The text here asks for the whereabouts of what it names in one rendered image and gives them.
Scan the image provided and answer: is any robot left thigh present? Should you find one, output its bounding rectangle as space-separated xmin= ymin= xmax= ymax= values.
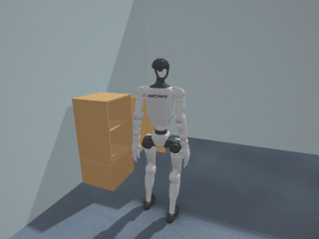
xmin=142 ymin=133 xmax=157 ymax=175

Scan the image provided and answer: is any robot left hand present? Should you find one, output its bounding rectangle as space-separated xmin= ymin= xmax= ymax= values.
xmin=132 ymin=142 xmax=143 ymax=162

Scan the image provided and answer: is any right robot forearm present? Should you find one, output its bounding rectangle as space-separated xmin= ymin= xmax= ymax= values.
xmin=177 ymin=115 xmax=189 ymax=148

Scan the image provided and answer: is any robot right hand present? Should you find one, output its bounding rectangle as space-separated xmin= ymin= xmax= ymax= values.
xmin=178 ymin=147 xmax=190 ymax=168

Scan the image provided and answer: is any cupboard door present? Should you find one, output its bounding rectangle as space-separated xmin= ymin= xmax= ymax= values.
xmin=131 ymin=97 xmax=165 ymax=153

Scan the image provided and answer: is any humanoid robot torso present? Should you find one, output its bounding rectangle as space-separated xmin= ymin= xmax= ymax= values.
xmin=146 ymin=84 xmax=175 ymax=148

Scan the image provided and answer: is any right robot upper arm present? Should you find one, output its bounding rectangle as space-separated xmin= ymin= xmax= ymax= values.
xmin=172 ymin=87 xmax=185 ymax=123

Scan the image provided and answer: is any left robot forearm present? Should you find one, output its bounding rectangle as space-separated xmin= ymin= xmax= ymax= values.
xmin=132 ymin=116 xmax=142 ymax=143

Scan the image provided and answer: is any left robot upper arm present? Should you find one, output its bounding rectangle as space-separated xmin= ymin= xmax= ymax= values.
xmin=134 ymin=86 xmax=148 ymax=120

